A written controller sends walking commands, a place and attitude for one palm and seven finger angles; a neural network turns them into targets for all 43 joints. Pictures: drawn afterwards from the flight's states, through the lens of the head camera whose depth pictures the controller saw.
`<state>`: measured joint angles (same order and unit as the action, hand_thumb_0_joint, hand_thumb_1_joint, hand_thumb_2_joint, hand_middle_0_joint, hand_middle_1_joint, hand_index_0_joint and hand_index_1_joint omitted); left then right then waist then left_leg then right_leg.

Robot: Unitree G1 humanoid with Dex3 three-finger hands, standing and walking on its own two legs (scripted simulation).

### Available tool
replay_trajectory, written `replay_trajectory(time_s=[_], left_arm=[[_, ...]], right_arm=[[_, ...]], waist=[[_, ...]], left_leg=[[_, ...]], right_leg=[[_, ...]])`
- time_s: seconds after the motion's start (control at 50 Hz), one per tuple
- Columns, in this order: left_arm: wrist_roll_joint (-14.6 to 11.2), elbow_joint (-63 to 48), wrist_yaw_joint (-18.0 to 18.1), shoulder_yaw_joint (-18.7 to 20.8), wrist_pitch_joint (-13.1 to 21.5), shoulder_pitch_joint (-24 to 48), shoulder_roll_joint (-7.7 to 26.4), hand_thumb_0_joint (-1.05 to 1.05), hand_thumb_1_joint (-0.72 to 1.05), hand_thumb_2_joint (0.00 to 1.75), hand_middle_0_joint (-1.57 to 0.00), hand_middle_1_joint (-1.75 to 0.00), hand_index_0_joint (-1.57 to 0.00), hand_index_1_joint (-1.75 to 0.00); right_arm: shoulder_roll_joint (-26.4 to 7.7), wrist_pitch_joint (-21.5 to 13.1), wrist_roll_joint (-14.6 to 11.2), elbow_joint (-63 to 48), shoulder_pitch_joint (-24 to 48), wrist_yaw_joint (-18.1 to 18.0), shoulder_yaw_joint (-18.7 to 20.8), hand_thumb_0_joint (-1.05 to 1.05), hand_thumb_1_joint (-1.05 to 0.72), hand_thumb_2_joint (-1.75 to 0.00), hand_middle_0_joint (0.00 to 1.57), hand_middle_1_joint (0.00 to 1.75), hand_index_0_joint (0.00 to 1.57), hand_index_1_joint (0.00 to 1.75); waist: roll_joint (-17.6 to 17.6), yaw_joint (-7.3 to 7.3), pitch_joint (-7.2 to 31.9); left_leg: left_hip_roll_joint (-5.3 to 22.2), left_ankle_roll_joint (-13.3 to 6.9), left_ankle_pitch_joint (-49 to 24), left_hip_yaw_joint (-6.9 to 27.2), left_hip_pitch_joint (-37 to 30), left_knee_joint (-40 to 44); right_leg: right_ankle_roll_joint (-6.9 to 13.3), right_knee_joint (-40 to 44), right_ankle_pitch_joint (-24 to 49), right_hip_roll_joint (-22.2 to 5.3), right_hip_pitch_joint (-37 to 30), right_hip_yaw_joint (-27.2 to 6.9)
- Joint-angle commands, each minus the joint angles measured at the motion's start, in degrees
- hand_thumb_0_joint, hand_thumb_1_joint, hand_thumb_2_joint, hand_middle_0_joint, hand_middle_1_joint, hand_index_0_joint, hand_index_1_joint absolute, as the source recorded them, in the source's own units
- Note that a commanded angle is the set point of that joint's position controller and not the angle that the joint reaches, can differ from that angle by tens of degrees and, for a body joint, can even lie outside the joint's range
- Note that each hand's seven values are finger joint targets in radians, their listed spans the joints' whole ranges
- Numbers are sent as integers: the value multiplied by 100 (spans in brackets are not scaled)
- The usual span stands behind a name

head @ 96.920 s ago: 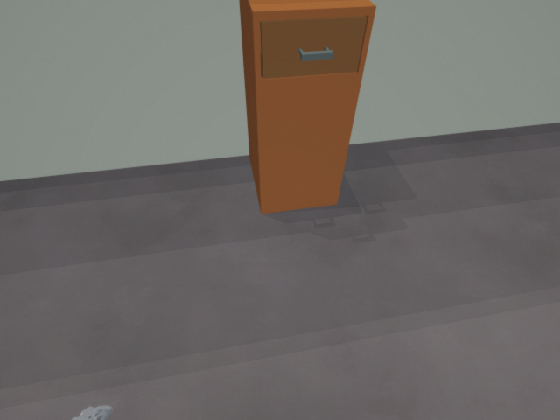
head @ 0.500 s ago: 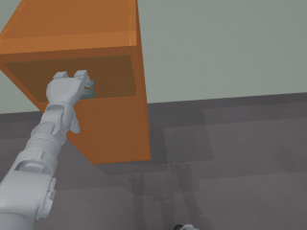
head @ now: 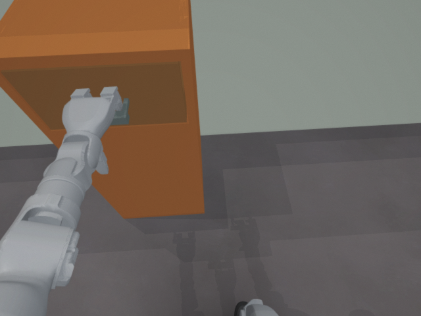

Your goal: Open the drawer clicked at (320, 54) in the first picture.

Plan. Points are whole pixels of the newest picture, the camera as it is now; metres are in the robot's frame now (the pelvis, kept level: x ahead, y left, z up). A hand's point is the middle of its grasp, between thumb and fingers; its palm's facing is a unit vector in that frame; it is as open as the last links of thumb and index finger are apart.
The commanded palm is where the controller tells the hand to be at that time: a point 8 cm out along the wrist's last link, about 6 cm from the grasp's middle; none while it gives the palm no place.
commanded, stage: lower the fingers behind the handle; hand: left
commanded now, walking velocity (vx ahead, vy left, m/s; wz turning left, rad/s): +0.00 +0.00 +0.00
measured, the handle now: (104, 111) +0.53 +0.23 +0.04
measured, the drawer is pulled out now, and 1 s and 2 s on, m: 0.00 0.00 0.00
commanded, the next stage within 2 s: lift the fingers back up to retry in 0.32 s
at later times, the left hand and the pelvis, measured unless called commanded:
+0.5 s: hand (100, 131) +0.47 +0.23 +0.04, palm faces -0.05 +0.01 -1.00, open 13.9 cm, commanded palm +0.45 +0.23 +0.09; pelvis -0.01 +0.00 +0.00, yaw +0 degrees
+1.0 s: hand (97, 132) +0.46 +0.23 +0.05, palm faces -0.10 -0.02 -0.99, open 13.9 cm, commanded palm +0.45 +0.22 +0.16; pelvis +0.04 +0.00 +0.02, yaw +0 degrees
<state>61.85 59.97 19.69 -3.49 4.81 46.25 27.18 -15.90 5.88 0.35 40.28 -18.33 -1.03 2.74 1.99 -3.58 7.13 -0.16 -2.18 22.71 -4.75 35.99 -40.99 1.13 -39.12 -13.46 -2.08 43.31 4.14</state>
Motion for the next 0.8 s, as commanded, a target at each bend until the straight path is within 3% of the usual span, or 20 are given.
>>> replay_trajectory(time_s=[0.0, 0.02, 0.06, 0.08, 0.1, 0.12, 0.18, 0.22, 0.26, 0.28, 0.34, 0.4, 0.5, 0.54, 0.56, 0.62, 0.66, 0.72, 0.74, 0.78], left_arm=[[-36, -411, -39, 223, -174, 2105, 1218, 0, -50, 30, -30, -120, -30, -120], [-42, -411, -58, 242, -172, 2115, 1265, 0, -50, 30, -30, -120, -30, -120], [-69, -361, -102, 181, -180, 2207, 1199, 0, -50, 30, -30, -120, -30, -120], [-31, -346, -110, 190, -176, 2292, 1305, 0, -50, 30, -30, -120, -30, -120], [-24, -371, -117, 94, -162, 2357, 1188, 0, -50, 30, -30, -120, -30, -120], [-49, -325, -129, 71, -160, 2284, 1121, 0, -50, 30, -30, -120, -30, -120], [-40, -338, -151, 219, -103, 2375, 1374, 0, -50, 30, -30, -120, -30, -120], [-51, -359, -165, -15, -72, 2361, 1031, 0, -50, 30, -30, -120, -30, -120], [-80, -353, -152, 58, -33, 2426, 1074, 0, -50, 30, -30, -120, -30, -120], [-73, -424, -142, 161, 0, 2425, 1231, 0, -50, 30, -30, -120, -30, -120], [-79, -408, -155, 191, 16, 2231, 1226, 0, -50, 30, -30, -120, -30, -120], [-99, -492, -151, 178, 60, 2249, 1217, 0, -50, 30, -30, -120, -30, -120], [-112, -1009, -92, 417, 100, 2601, 1577, 0, -50, 30, -30, -120, -30, -120], [-141, -1189, -63, 257, 113, 2744, 1343, 0, -50, 30, -30, -120, -30, -120], [-153, -1384, -40, 446, 164, 2904, 1561, 0, -50, 30, -30, -120, -30, -120], [-154, -1718, -5, 518, 231, 2936, 1635, 0, -50, 30, -30, -120, -30, -120], [-211, -2034, 1, 479, 291, 2909, 1502, 0, -50, 30, -30, -120, -30, -120], [-274, -2343, -11, 603, 352, 2716, 1577, 0, -50, 30, -30, -120, -30, -120], [-285, -2559, -13, 505, 382, 2859, 1469, 0, -50, 30, -30, -120, -30, -120], [-333, -2908, -26, 507, 416, 2776, 1410, 0, -50, 30, -30, -120, -30, -120]], right_arm=[[-894, -97, -22, -359, -677, -60, 252, 0, -90, -90, 20, 30, 20, 30], [-899, -103, -33, -374, -661, -66, 245, 0, -90, -90, 20, 30, 20, 30], [-911, -118, -45, -373, -676, -84, 239, 0, -90, -90, 20, 30, 20, 30], [-927, -126, -46, -365, -701, -91, 221, 0, -90, -90, 20, 30, 20, 30], [-901, -144, -46, -376, -718, -92, 225, 0, -90, -90, 20, 30, 20, 30], [-897, -154, -50, -386, -736, -95, 228, 0, -90, -90, 20, 30, 20, 30], [-927, -182, -44, -391, -774, -119, 211, 0, -90, -90, 20, 30, 20, 30], [-884, -210, -51, -403, -778, -108, 227, 0, -90, -90, 20, 30, 20, 30], [-908, -228, -33, -378, -814, -104, 231, 0, -90, -90, 20, 30, 20, 30], [-918, -239, -33, -380, -836, -103, 235, 0, -90, -90, 20, 30, 20, 30], [-896, -239, -29, -395, -819, -95, 229, 0, -90, -90, 20, 30, 20, 30], [-895, -232, -29, -384, -823, -96, 242, 0, -90, -90, 20, 30, 20, 30], [-882, -221, -36, -396, -775, -125, 249, 0, -90, -90, 20, 30, 20, 30], [-842, -233, -39, -404, -736, -121, 272, 0, -90, -90, 20, 30, 20, 30], [-864, -230, -24, -387, -728, -130, 281, 0, -90, -90, 20, 30, 20, 30], [-829, -225, -15, -396, -676, -146, 298, 0, -90, -90, 20, 30, 20, 30], [-799, -215, 14, -418, -632, -142, 324, 0, -90, -90, 20, 30, 20, 30], [-782, -186, 4, -427, -546, -134, 333, 0, -90, -90, 20, 30, 20, 30], [-764, -189, 10, -434, -514, -134, 343, 0, -90, -90, 20, 30, 20, 30], [-741, -175, 18, -456, -475, -126, 366, 0, -90, -90, 20, 30, 20, 30]], waist=[[-308, -293, 1772], [-212, -273, 1733], [-366, -361, 1680], [-242, -359, 1669], [-139, -373, 1684], [-275, -372, 1702], [-256, -358, 1824], [-169, -418, 1729], [-304, -421, 1785], [-241, -387, 1901], [-198, -313, 1906], [-209, -336, 1930], [-25, -258, 2207], [87, -304, 2157], [11, -290, 2307], [203, -203, 2532], [259, -171, 2754], [377, -61, 2733], [449, -93, 2708], [506, -49, 2893]], left_leg=[[-144, -4, -1345, 360, -154, 489], [-150, -3, -1287, 362, -139, 497], [-137, -22, -1192, 378, -122, 488], [-138, -16, -1104, 387, -93, 491], [-135, -9, -1077, 409, -143, 487], [-143, -23, -991, 397, -110, 483], [-148, -33, -973, 411, -19, 441], [-133, -21, -940, 428, -127, 438], [-129, -36, -972, 451, -84, 409], [-129, -36, -947, 438, -80, 402], [-141, -29, -1001, 419, -40, 403], [-141, -38, -1033, 402, -43, 387], [-126, -29, -1229, 446, -352, 527], [-112, -17, -1310, 474, -584, 600], [-97, -26, -1481, 482, -687, 591], [-93, 13, -1871, 506, -1012, 673], [-78, 40, -2396, 514, -1344, 664], [-57, 100, -2910, 540, -1611, 725], [-44, 126, -3104, 549, -1742, 742], [-14, 172, -3701, 577, -2054, 714]], right_leg=[[70, 293, 813, 279, -1775, -325], [81, 298, 733, 279, -1727, -326], [69, 342, 650, 283, -1673, -331], [65, 321, 549, 274, -1597, -333], [76, 311, 478, 279, -1514, -322], [65, 338, 422, 282, -1552, -329], [61, 280, 436, 271, -1607, -362], [69, 314, 358, 285, -1408, -326], [67, 304, 391, 294, -1452, -342], [56, 287, 380, 281, -1509, -362], [70, 264, 462, 288, -1593, -361], [60, 286, 526, 284, -1632, -384], [64, 352, 631, 273, -1912, -385], [69, 437, 633, 277, -1866, -359], [70, 443, 780, 275, -2000, -371], [82, 444, 1056, 276, -2193, -354], [93, 449, 1402, 290, -2328, -321], [94, 468, 1682, 296, -2459, -282], [94, 490, 1775, 298, -2461, -263], [84, 488, 2034, 301, -2546, -242]])
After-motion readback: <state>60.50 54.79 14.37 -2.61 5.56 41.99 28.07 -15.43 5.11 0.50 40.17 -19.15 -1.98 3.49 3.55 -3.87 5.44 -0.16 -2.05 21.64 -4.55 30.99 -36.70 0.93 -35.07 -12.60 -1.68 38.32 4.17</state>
